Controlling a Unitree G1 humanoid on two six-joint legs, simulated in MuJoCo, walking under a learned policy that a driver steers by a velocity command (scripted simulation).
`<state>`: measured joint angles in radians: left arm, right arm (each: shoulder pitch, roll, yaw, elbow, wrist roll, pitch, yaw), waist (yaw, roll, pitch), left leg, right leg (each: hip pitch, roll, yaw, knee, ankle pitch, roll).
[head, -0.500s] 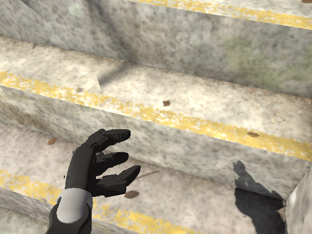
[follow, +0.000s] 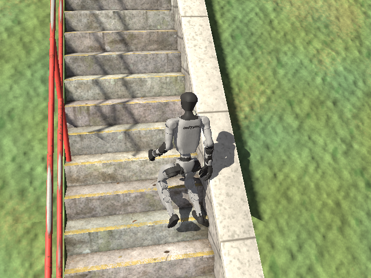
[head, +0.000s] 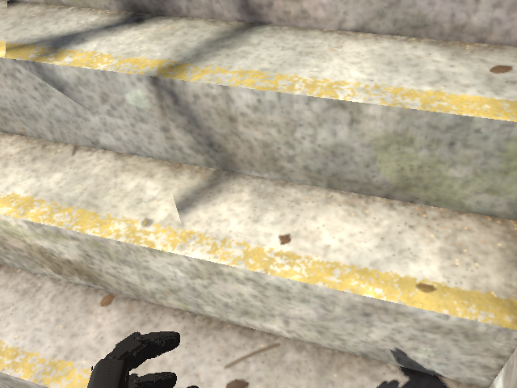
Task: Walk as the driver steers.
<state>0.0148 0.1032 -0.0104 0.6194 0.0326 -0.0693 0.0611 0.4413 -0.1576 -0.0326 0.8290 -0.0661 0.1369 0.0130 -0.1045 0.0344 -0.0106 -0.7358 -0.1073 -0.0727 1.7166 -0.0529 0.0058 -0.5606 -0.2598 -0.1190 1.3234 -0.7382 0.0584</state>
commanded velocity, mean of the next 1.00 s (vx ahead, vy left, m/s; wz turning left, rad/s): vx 0.80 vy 0.00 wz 0.00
